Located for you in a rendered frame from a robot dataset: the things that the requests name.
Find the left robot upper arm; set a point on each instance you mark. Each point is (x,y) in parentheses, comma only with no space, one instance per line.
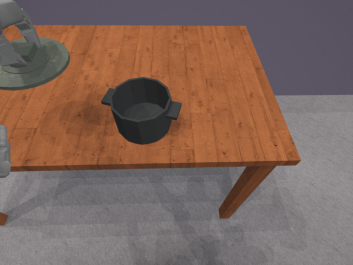
(5,163)

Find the knob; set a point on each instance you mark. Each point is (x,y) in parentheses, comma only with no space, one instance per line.
(26,50)

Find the left robot hand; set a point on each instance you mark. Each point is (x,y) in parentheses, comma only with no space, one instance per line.
(12,14)

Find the pot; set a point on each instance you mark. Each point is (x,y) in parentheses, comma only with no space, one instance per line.
(142,108)

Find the table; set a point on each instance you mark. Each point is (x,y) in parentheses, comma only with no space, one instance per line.
(229,116)

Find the lid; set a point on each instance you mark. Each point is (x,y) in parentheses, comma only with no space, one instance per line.
(48,63)

